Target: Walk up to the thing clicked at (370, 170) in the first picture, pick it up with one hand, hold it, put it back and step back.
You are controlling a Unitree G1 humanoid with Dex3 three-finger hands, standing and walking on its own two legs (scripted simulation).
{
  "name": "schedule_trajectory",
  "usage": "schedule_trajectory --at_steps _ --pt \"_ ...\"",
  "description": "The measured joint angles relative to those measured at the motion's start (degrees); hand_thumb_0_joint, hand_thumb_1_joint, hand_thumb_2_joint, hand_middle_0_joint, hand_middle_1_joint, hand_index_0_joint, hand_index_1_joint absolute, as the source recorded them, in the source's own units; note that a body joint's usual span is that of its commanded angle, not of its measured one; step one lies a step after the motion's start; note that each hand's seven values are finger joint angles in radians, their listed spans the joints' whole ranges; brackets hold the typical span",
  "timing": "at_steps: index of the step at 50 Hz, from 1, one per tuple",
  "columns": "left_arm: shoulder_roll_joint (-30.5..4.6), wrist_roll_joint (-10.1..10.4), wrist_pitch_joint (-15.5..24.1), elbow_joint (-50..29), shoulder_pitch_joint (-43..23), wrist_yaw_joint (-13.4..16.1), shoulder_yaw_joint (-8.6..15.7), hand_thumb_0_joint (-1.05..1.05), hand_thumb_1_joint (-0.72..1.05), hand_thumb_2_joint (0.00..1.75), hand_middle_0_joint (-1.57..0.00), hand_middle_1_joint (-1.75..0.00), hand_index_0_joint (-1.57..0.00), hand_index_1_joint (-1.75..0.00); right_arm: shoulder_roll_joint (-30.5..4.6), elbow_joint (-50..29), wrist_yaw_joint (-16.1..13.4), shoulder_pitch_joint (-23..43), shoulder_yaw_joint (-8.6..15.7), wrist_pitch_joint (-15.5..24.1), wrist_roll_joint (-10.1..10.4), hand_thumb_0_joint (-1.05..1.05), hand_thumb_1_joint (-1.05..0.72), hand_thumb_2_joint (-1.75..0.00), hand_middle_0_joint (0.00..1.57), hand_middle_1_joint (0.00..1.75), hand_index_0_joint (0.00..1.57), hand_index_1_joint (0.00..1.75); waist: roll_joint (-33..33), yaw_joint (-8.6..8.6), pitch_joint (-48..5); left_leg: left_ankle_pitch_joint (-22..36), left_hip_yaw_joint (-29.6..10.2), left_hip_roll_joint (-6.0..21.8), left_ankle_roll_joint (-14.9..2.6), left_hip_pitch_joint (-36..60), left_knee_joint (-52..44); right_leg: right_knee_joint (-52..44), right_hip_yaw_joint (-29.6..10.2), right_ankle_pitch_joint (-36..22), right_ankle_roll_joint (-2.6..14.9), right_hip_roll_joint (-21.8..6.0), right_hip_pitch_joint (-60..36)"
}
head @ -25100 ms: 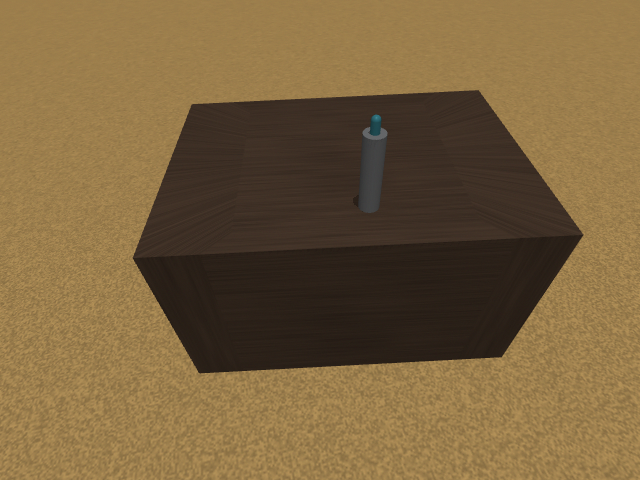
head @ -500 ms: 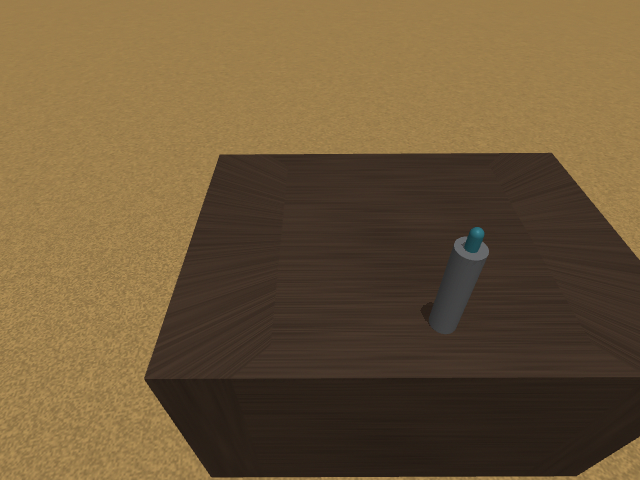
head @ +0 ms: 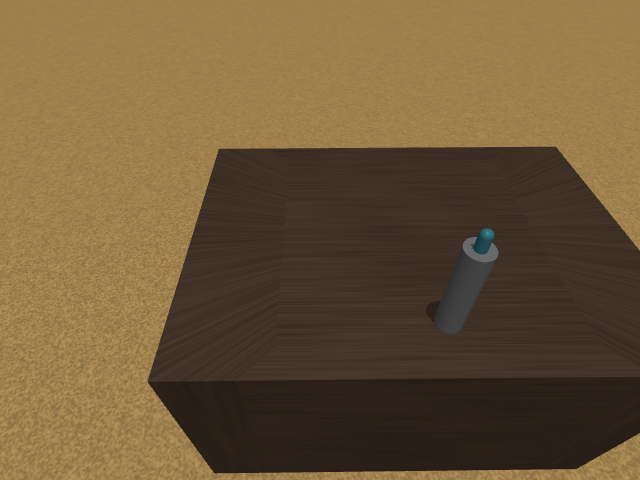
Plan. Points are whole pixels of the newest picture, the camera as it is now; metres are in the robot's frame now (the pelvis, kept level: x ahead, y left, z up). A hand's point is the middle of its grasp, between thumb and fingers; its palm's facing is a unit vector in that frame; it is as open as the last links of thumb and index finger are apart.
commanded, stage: home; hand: right
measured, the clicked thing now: (465, 282) +0.47 -0.22 -0.05
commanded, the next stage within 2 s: stand in 0.76 s
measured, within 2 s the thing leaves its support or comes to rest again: neither
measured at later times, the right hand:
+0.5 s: hand out of the picture +0.10 -0.25 -0.15, palm faces -0.02 +0.93 -0.36, open 17.2 cm
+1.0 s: hand out of the picture +0.09 -0.25 -0.15, palm faces -0.02 +0.93 -0.35, open 16.4 cm
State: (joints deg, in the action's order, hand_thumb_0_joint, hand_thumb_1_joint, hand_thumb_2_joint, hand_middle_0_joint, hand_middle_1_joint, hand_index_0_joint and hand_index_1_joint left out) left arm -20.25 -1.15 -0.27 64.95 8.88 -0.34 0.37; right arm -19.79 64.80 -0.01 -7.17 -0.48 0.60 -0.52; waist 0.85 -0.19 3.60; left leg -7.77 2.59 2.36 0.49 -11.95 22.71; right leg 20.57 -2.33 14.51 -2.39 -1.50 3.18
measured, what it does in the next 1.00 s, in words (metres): stands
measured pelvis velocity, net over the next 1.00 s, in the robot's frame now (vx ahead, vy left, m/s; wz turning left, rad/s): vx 0.02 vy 0.01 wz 0.02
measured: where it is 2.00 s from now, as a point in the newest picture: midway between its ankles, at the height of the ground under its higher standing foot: outside the picture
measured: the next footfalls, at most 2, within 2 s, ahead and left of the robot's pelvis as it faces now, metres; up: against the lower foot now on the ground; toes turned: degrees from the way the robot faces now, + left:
none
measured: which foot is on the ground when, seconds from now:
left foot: down 0.00-1.00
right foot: down 0.00-1.00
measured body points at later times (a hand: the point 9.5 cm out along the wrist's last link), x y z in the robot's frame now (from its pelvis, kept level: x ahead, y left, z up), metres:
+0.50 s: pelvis +0.02 +0.01 +0.00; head +0.03 +0.02 +0.45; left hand +0.08 +0.31 -0.14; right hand +0.10 -0.29 -0.13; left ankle +0.05 +0.12 -0.74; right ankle -0.03 -0.15 -0.74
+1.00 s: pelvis +0.02 +0.01 +0.00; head +0.03 +0.01 +0.45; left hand +0.07 +0.31 -0.14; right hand +0.09 -0.30 -0.13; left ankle +0.05 +0.12 -0.74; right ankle -0.03 -0.15 -0.74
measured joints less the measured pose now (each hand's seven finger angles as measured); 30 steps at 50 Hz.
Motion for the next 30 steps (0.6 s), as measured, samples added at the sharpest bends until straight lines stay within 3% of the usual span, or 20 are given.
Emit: schedule_trajectory --at_steps 30 --pt "0.2 0.1 0.1 -0.4 -1.2 0.3 0.2 0.01 0.90 0.90 -0.20 -0.30 -0.20 -0.30 0.1 0.4 -0.1 1.9 0.6 0.0 0.1 0.00 0.50 -0.07 0.06 0.06 0.07 0.06 0.0 0.15 -0.5 -0.9 0.1 -1.2 -0.61 1.5 -1.0 -2.8 0.2 0.1 -0.72 -1.2 -2.4"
